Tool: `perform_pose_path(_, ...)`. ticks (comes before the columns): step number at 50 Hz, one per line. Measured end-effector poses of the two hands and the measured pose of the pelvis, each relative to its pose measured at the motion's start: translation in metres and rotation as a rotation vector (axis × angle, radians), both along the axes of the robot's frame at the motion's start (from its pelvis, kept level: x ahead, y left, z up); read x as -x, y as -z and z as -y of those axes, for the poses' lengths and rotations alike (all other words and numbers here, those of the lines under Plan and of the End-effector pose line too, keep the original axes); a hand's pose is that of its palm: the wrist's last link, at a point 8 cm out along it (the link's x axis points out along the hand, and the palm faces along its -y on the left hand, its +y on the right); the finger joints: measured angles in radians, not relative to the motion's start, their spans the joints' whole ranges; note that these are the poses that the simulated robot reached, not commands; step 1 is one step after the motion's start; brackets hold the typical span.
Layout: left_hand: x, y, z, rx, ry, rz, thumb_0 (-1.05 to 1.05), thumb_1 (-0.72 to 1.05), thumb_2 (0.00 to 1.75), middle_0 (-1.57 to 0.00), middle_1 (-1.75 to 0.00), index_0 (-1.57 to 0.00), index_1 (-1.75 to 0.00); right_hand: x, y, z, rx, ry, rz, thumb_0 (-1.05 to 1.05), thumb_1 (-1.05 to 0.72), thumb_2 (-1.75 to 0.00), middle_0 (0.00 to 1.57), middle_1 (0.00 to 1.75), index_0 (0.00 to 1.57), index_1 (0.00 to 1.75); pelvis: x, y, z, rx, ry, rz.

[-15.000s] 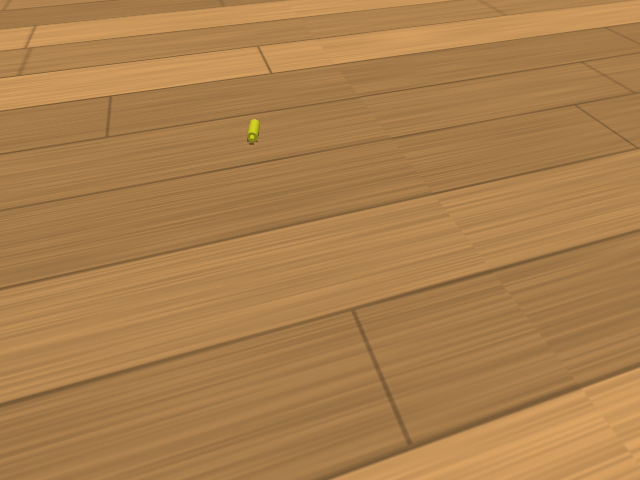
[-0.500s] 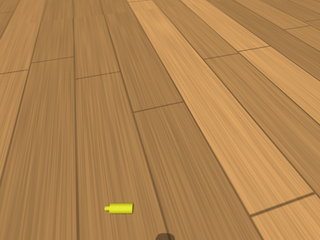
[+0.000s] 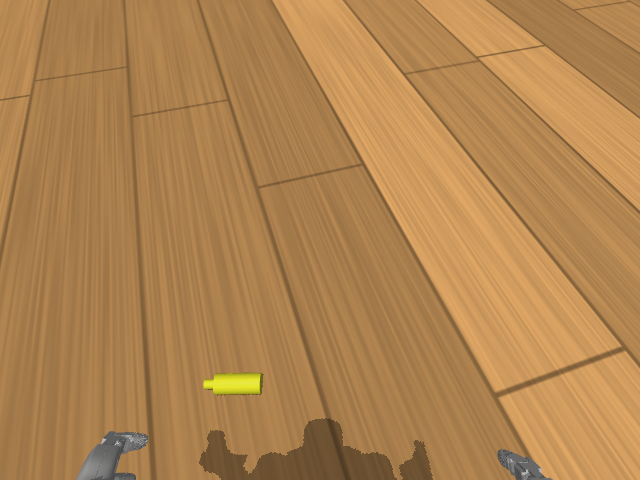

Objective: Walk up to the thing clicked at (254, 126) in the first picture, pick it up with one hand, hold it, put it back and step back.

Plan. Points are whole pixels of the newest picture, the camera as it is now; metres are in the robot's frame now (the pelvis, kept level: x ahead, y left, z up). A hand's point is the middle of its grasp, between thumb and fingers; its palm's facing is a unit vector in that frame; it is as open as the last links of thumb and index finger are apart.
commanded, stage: rise first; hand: left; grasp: from above
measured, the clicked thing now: (232, 383) +0.46 +0.26 -0.72
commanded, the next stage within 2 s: none
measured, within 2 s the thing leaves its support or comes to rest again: neither
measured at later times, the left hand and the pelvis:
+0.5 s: hand out of the picture +0.13 +0.26 -0.20, palm faces -0.18 -0.86 -0.47, open 14.2 cm; pelvis +0.00 +0.01 -0.07, yaw +0 degrees
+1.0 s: hand (174, 453) +0.23 +0.29 -0.37, palm faces -0.44 -0.49 -0.75, open 13.8 cm; pelvis -0.06 -0.01 -0.24, yaw +0 degrees
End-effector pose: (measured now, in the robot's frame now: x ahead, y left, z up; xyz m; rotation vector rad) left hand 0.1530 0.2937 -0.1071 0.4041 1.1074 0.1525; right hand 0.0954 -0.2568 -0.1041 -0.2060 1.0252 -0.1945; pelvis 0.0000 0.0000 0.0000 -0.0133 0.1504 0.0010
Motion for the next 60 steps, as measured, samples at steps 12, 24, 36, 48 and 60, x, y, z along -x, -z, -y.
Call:
perform_pose_path(12, 0.015, 0.035, -0.003, -0.037, 0.05, -0.003, 0.0, -0.47, 0.98, -0.08, -1.04, -0.08, -1.04, -0.05, 0.019, -0.009, 0.043, -0.073, 0.144, 0.01, -0.89, -0.89, 0.2, 0.29, 0.21, 0.3, -0.002, 0.039, -0.005, 0.011, -0.007, -0.104)
perform_pose_path(24, 0.018, 0.049, -0.005, -0.089, 0.106, -0.018, 0.0, -0.55, 0.98, -0.09, -1.05, -0.09, -1.05, -0.075, 0.034, -0.02, 0.032, -0.117, 0.231, 0.01, -0.91, -0.9, 0.2, 0.29, 0.21, 0.3, -0.003, 0.064, -0.006, 0.027, -0.013, -0.168)
perform_pose_path(36, 0.009, 0.097, -0.013, -0.186, 0.243, -0.017, 0.0, -0.55, 0.95, -0.11, -1.04, -0.12, -1.04, -0.067, 0.078, -0.014, 0.045, -0.161, 0.245, 0.01, -0.92, -0.9, 0.2, 0.3, 0.21, 0.3, 0.017, 0.109, -0.002, 0.027, -0.014, -0.257)
perform_pose_path(48, -0.074, 0.197, -0.016, -0.389, 0.582, 0.153, -0.01, -0.53, 0.94, -0.18, -1.0, -0.17, -1.0, -0.034, 0.213, 0.014, 0.062, -0.163, 0.125, 0.01, -0.95, -0.91, 0.2, 0.29, 0.21, 0.3, 0.054, 0.221, 0.005, 0.021, -0.004, -0.406)
perform_pose_path(60, -0.134, 0.284, -0.013, -0.534, 0.835, 0.189, 0.0, -0.45, 0.91, -0.23, -0.95, -0.23, -0.95, 0.055, 0.331, 0.022, 0.028, -0.115, -0.149, 0.01, -0.95, -0.91, 0.2, 0.29, 0.21, 0.3, 0.086, 0.311, 0.009, 0.03, 0.013, -0.455)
